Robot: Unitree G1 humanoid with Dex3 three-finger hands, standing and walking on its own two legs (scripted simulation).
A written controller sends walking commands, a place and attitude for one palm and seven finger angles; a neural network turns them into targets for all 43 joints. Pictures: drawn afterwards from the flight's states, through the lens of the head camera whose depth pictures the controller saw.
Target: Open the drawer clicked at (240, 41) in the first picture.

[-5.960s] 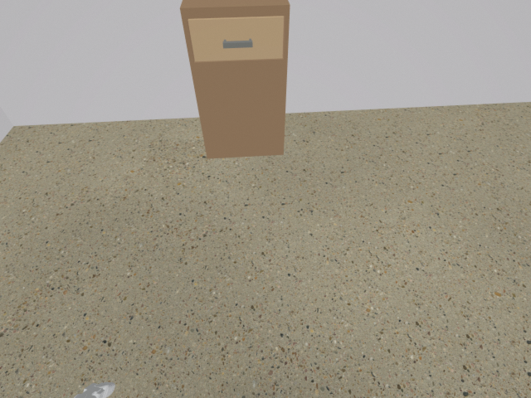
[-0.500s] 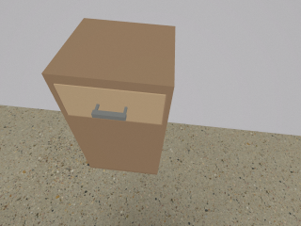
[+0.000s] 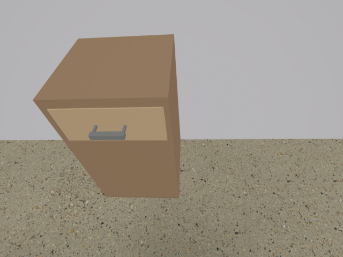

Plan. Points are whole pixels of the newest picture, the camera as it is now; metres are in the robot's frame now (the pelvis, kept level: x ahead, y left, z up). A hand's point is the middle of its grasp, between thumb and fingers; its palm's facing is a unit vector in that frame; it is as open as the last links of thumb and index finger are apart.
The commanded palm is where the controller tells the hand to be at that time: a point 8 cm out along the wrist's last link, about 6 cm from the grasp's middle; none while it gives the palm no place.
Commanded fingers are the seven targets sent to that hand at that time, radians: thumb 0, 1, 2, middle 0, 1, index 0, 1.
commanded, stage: come to a stop and stand still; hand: left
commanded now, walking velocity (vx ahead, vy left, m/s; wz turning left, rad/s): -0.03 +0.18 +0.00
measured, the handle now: (108, 131) +0.54 +0.28 -0.10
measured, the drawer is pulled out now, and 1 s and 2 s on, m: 0.00 0.00 0.00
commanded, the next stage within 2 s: look again from close up in 0.80 s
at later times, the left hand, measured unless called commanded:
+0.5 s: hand out of the picture -0.01 +0.24 -0.19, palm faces +0.07 -0.98 -0.18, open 7.4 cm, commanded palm none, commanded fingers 0.00 0.90 0.90 -0.20 -0.30 -0.20 -0.30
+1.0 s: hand out of the picture +0.00 +0.25 -0.18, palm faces -0.01 -0.97 -0.23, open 7.4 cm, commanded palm none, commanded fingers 0.00 0.90 0.90 -0.20 -0.30 -0.20 -0.30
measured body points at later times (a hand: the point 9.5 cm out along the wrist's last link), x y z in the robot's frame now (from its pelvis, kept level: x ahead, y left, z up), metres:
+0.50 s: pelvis +0.00 +0.06 -0.01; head +0.02 +0.07 +0.44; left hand -0.01 +0.29 -0.17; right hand +0.08 -0.16 -0.15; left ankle -0.02 +0.18 -0.75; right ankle -0.04 -0.08 -0.75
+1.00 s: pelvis +0.00 +0.07 -0.01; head +0.03 +0.06 +0.44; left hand +0.01 +0.30 -0.16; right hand -0.01 -0.15 -0.17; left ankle -0.02 +0.18 -0.75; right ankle -0.04 -0.08 -0.75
